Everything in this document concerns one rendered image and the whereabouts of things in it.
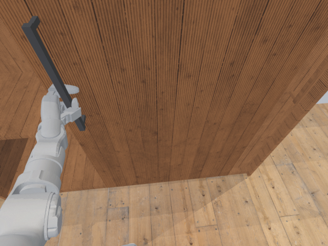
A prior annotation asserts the wardrobe door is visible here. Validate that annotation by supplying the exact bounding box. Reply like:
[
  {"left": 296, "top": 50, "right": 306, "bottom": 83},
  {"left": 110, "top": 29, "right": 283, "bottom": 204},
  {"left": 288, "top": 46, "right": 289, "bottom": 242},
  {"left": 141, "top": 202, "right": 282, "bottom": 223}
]
[
  {"left": 233, "top": 28, "right": 328, "bottom": 168},
  {"left": 0, "top": 0, "right": 328, "bottom": 188}
]

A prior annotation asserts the robot left forearm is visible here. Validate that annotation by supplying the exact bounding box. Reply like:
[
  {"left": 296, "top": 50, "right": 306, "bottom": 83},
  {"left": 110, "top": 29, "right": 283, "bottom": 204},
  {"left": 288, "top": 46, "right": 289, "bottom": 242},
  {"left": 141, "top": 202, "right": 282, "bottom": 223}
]
[{"left": 0, "top": 118, "right": 68, "bottom": 218}]

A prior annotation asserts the robot left upper arm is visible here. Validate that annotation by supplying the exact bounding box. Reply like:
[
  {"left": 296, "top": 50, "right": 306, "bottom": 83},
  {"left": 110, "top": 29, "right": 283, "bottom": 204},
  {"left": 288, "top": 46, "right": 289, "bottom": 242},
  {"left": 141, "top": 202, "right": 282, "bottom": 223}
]
[{"left": 0, "top": 192, "right": 63, "bottom": 246}]

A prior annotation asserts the handle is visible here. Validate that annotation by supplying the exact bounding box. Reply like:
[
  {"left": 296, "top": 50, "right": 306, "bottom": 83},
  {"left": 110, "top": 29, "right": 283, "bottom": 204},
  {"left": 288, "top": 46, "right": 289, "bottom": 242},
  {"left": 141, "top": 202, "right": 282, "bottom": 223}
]
[
  {"left": 293, "top": 55, "right": 328, "bottom": 104},
  {"left": 21, "top": 16, "right": 86, "bottom": 131}
]

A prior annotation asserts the left robot hand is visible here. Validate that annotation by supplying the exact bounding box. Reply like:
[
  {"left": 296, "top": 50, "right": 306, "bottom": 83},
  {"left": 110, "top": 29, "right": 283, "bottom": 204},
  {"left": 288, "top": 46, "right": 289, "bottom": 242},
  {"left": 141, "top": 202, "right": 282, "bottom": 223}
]
[{"left": 41, "top": 84, "right": 81, "bottom": 125}]

